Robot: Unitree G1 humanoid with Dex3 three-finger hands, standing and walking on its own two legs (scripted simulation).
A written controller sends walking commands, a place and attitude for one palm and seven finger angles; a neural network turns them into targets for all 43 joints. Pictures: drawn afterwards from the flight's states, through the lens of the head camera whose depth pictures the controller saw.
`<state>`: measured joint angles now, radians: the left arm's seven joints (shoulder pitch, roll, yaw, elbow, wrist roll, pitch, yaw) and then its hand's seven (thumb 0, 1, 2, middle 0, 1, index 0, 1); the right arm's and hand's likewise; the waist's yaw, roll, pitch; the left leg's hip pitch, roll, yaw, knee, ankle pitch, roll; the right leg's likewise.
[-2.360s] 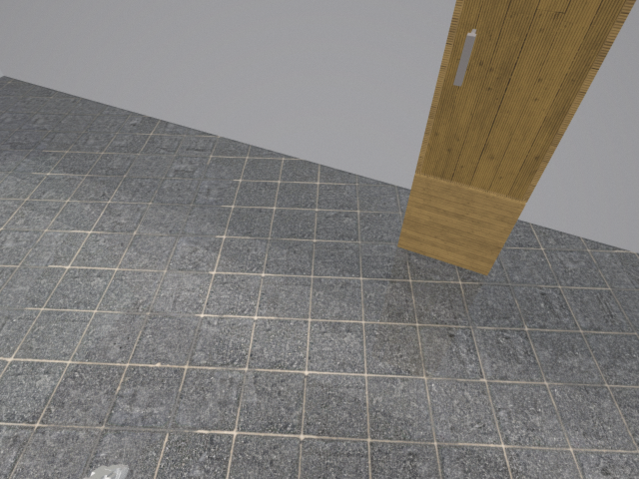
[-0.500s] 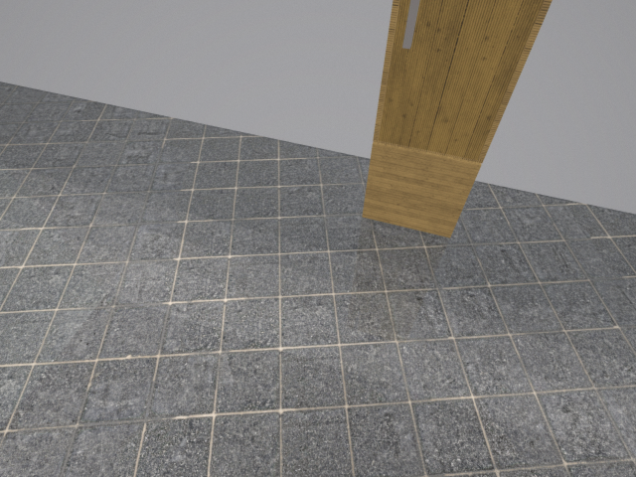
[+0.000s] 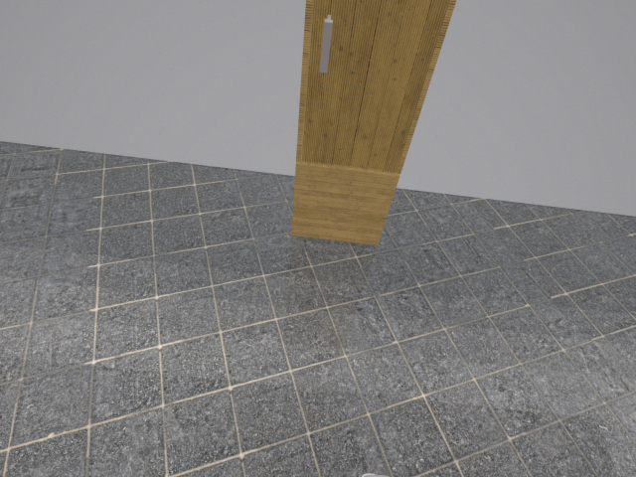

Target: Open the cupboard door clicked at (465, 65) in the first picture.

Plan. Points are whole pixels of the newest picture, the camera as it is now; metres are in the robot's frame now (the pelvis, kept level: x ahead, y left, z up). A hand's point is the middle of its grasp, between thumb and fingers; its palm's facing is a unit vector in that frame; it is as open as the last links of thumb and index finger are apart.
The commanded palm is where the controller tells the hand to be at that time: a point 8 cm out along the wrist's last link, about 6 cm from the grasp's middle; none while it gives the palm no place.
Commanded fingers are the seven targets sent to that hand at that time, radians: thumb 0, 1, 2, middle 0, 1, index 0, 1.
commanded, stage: walk to a spot facing it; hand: left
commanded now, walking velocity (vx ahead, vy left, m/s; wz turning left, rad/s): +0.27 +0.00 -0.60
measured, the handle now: (326, 43) +1.12 +0.08 +0.06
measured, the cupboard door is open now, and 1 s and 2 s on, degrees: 0 0 0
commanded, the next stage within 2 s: turn to face it in 0.52 s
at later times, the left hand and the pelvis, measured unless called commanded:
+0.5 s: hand (293, 346) +0.37 +0.06 -0.18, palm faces -0.38 -0.91 -0.17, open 7.4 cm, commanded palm none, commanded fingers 0.00 0.90 0.90 -0.20 -0.30 -0.20 -0.30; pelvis +0.17 -0.06 -0.02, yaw -19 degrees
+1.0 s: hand (255, 320) +0.41 +0.14 -0.18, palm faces -0.29 -0.94 -0.16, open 7.4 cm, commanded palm none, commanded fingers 0.00 0.90 0.90 -0.20 -0.30 -0.20 -0.30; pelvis +0.31 -0.02 +0.00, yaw -20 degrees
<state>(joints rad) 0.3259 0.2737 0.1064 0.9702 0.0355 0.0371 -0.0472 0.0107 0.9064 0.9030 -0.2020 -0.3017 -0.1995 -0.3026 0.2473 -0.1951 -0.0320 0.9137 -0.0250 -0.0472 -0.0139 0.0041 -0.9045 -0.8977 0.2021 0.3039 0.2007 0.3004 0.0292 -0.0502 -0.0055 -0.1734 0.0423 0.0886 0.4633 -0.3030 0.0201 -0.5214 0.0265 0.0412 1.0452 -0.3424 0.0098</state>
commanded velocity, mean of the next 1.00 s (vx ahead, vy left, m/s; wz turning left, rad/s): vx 0.13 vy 0.00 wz -0.11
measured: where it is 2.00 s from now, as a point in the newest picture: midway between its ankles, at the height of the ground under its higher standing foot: (318, 466)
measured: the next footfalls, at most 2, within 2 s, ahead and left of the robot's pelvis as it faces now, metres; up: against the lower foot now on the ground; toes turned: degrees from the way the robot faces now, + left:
right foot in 0.38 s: +0.25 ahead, -0.16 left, +0.00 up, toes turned -22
left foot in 0.78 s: +0.41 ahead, +0.02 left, +0.00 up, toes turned -18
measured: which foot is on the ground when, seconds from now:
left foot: down 0.00-0.38, up 0.40-0.76, down 0.78-1.00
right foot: up 0.00-0.36, down 0.38-0.80, up 0.82-1.00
